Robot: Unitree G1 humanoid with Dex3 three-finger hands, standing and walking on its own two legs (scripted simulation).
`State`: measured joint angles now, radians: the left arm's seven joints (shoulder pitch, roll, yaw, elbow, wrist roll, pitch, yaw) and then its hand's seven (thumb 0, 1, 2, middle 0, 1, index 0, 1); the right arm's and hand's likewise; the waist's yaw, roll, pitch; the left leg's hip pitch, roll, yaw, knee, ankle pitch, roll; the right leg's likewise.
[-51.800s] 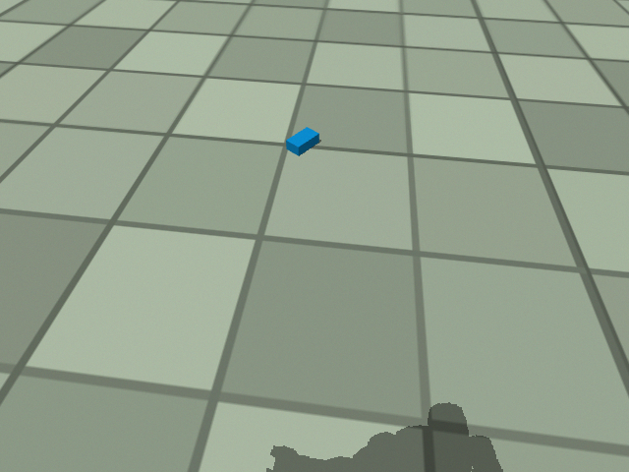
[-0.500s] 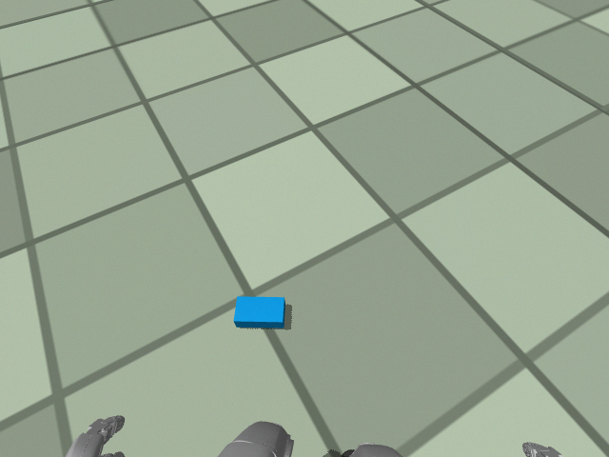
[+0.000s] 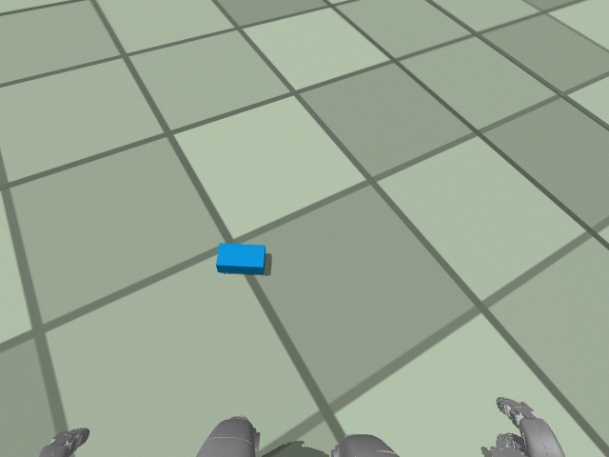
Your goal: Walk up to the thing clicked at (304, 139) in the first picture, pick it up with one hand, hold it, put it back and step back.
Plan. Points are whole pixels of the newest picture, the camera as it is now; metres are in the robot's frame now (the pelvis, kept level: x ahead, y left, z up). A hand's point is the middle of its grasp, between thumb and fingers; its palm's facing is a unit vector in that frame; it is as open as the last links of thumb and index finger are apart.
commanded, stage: step back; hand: left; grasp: from above
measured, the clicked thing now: (241, 258) +0.74 +0.23 -0.73
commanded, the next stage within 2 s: stand in 1.76 s
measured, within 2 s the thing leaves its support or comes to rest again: neither
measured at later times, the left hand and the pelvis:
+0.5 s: hand out of the picture -0.05 +0.24 -0.15, palm faces +0.08 -0.92 -0.39, open 7.4 cm; pelvis -0.18 -0.04 -0.01, yaw +5 degrees
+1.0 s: hand out of the picture -0.28 +0.19 -0.13, palm faces +0.06 -0.90 -0.43, open 7.4 cm; pelvis -0.29 -0.09 +0.00, yaw +2 degrees
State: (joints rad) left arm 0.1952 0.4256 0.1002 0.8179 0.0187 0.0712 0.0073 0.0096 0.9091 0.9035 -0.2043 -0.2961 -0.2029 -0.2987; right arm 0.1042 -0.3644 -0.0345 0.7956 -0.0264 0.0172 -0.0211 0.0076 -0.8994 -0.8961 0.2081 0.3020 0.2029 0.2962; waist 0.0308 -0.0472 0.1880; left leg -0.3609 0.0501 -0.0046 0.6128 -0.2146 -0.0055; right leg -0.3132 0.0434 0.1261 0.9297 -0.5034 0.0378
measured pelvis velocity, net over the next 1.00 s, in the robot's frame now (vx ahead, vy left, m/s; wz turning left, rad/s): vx -0.29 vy -0.09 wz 0.04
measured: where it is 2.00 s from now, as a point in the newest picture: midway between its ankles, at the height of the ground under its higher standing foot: outside the picture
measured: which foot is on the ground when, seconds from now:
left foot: down 0.00-0.10, up 0.12-0.40, down 0.42-0.80, up 0.82-1.00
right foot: up 0.00-0.04, down 0.06-0.46, up 0.48-0.76, down 0.78-1.00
